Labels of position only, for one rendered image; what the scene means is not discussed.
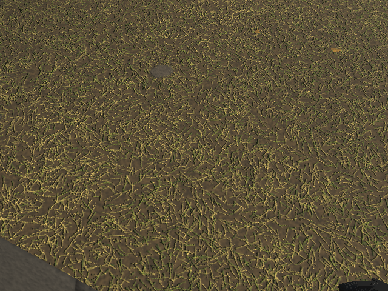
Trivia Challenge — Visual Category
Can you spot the right robot hand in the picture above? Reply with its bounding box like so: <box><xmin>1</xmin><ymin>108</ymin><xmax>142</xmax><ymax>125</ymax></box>
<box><xmin>338</xmin><ymin>278</ymin><xmax>388</xmax><ymax>291</ymax></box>

